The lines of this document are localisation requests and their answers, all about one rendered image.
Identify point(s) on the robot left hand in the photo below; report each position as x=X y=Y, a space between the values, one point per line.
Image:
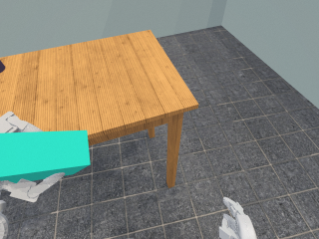
x=24 y=189

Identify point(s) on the sponge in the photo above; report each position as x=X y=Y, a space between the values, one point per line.
x=36 y=155

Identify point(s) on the robot left forearm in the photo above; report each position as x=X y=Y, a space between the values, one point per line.
x=4 y=223

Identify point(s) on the table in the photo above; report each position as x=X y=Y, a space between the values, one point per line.
x=110 y=87

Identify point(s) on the robot right hand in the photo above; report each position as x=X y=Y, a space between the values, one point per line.
x=240 y=228

